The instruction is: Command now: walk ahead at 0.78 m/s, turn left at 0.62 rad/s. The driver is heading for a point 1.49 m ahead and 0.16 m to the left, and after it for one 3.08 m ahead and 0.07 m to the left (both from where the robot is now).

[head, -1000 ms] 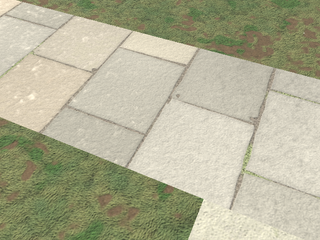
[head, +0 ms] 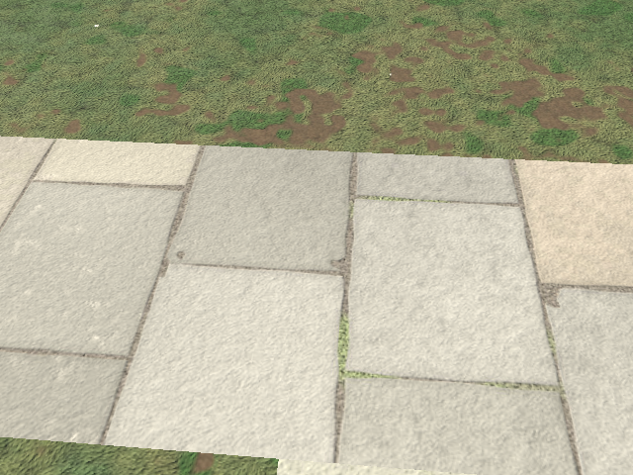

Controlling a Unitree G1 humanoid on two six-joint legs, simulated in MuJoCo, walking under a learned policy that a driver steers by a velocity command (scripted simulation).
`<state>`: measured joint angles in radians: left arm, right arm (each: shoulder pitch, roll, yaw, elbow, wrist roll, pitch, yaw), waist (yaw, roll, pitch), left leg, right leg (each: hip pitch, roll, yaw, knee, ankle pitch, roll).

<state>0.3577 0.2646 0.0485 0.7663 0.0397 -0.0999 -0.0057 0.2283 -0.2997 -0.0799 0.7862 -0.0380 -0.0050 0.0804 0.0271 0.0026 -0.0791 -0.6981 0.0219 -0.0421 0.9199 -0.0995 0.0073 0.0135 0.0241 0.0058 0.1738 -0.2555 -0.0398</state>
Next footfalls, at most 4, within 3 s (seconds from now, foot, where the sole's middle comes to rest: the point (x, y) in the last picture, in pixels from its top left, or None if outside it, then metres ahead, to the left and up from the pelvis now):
0.20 left None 0.27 0.19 -0.78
0.66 right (225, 391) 0.74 0.27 -0.78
1.06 left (157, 269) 1.10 0.51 -0.78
1.52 right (282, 193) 1.42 0.19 -0.78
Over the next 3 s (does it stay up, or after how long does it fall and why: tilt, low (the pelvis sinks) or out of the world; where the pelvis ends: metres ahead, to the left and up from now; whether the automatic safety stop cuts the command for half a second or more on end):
stays up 2.55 -0.08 -0.03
